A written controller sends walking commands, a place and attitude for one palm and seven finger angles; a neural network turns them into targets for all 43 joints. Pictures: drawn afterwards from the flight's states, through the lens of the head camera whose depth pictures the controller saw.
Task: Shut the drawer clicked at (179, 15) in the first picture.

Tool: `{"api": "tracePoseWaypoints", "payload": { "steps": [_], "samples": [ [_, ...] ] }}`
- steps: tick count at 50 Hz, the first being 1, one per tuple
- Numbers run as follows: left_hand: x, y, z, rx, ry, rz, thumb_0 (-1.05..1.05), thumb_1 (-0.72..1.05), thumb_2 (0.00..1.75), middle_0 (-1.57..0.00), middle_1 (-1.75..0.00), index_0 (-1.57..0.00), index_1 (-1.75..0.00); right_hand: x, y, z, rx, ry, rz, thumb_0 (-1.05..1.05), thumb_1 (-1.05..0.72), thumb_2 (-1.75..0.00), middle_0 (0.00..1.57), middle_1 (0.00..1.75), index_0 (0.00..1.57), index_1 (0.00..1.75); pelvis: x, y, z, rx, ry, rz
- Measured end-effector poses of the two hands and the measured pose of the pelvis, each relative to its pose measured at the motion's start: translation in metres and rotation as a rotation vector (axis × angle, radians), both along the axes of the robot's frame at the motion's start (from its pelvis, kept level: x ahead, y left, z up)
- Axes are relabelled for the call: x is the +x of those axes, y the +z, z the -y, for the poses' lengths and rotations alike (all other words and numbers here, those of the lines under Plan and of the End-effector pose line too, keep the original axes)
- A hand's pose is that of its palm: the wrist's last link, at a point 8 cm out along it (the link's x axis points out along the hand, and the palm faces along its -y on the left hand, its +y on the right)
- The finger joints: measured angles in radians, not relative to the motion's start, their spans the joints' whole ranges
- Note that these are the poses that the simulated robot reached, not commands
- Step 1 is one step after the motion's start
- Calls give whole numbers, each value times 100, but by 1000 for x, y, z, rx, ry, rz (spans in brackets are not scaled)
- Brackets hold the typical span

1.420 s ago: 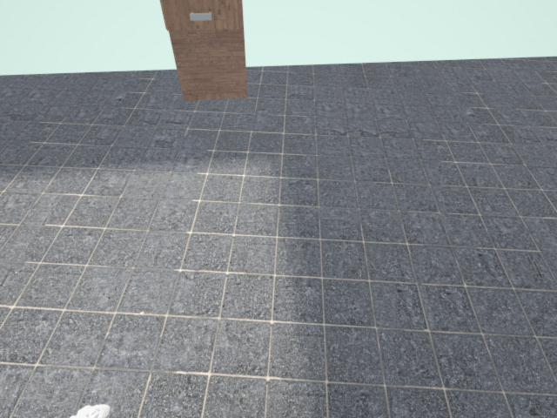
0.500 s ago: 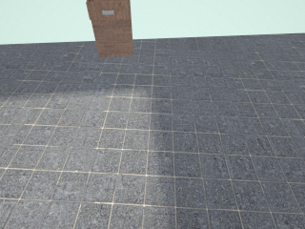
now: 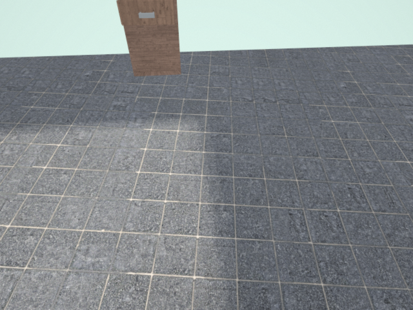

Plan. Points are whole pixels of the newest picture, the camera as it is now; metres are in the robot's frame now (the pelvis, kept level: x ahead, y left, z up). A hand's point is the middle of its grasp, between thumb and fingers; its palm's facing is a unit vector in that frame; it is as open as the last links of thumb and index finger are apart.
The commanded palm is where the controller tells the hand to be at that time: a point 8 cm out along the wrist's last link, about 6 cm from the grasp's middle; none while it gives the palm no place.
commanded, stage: look at it before walking up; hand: left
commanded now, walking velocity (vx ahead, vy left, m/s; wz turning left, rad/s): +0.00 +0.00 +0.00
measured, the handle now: (146, 14) +1.93 +0.54 -0.17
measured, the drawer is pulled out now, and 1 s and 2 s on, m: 0.20 0.20 0.20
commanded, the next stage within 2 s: walk to a spot facing it in 0.22 s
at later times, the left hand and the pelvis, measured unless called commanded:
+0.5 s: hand out of the picture +0.05 +0.23 -0.17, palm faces +0.01 -0.96 -0.27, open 7.3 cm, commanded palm none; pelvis +0.02 +0.01 -0.01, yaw +1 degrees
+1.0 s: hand (116, 267) +0.25 +0.24 -0.19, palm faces +0.07 -0.99 -0.13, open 7.3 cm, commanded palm none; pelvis +0.18 +0.07 -0.01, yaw +6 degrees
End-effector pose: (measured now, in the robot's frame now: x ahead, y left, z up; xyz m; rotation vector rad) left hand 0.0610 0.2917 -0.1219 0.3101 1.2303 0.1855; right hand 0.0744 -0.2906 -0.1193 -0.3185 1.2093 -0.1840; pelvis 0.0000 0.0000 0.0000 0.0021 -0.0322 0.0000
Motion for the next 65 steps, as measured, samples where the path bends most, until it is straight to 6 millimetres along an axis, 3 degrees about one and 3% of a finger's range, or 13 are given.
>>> {"api": "tracePoseWaypoints", "payload": {
  "steps": [21,27,32,35,37,40,44,48,53,57,60,65],
  "samples": [
    [0,-3,3,-7,15,1,0,91,90,-20,-30,-20,-30,1,-3,-7,9,6,-10,1,-90,-90,20,30,20,30,5,-1,-2,-3,8,-3],
    [-25,-24,19,-95,82,-50,0,91,90,-20,-30,-20,-30,-14,-16,-36,48,6,-104,0,-91,-90,20,30,20,30,25,-7,-11,-27,41,-22],
    [-55,-48,21,-177,165,-160,0,91,90,-20,-30,-20,-30,-16,-23,-74,67,-6,-164,1,-91,-90,20,30,20,30,51,-16,-34,-34,74,-22],
    [-58,-50,20,-203,168,-257,0,91,90,-20,-30,-20,-30,-20,-22,-97,81,-51,-169,0,-91,-90,20,30,20,30,69,-16,-47,-31,58,-28],
    [-45,-46,18,-216,161,-272,0,91,90,-20,-30,-20,-30,-28,-18,-112,92,-81,-201,0,-91,-90,20,30,20,30,82,-11,-53,-34,62,-31],
    [-8,-41,13,-228,157,-231,1,91,90,-20,-30,-20,-30,-40,-10,-134,113,-111,-280,0,-91,-90,20,30,20,30,101,-4,-60,-39,76,-34],
    [58,-38,6,-228,149,-135,1,91,90,-20,-30,-20,-30,-50,-3,-157,141,-147,-389,0,-91,-90,20,30,20,30,130,-2,-65,-41,92,-38],
    [135,-38,-3,-211,122,-44,1,93,90,-20,-30,-20,-30,-42,-1,-171,161,-183,-465,0,-90,-90,20,30,20,30,164,-6,-66,-37,95,-38],
    [243,-40,-1,-194,59,72,1,92,90,-20,-30,-20,-30,-7,-12,-172,175,-214,-515,0,-90,-90,20,30,20,30,217,-19,-64,-31,102,-36],
    [311,-43,3,-174,56,188,0,92,90,-20,-30,-20,-30,48,-31,-158,174,-196,-529,0,-90,-90,20,30,20,30,267,-34,-59,-29,123,-23],
    [324,-39,2,-173,103,205,0,92,90,-20,-30,-20,-30,120,-40,-142,157,-138,-440,1,-90,-90,20,30,20,30,294,-31,-59,-42,141,-11],
    [307,-34,-10,-143,197,80,-1,94,90,-20,-30,-20,-30,275,-35,-131,123,-17,-171,1,-91,-90,20,30,19,30,338,-16,-67,-44,155,-21]
  ]
}}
